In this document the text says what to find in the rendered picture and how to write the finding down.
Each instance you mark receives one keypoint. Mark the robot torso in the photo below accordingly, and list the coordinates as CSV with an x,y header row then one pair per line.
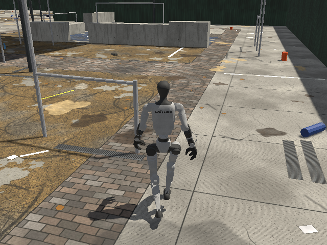
x,y
163,117

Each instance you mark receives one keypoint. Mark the robot right upper arm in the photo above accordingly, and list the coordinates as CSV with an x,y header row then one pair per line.
x,y
182,116

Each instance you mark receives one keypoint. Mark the robot left upper arm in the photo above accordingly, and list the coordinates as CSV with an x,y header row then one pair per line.
x,y
144,116

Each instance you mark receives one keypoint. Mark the robot left forearm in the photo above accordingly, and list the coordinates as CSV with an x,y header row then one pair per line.
x,y
138,134

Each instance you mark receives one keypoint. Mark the right robot hand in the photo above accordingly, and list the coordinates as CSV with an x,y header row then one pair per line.
x,y
194,152

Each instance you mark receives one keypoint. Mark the robot right forearm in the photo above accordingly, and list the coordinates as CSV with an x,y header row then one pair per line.
x,y
189,137

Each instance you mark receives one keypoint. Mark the robot left thigh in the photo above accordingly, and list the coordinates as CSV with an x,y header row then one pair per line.
x,y
152,162

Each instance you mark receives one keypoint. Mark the left robot hand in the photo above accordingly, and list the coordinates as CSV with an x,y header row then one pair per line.
x,y
141,142

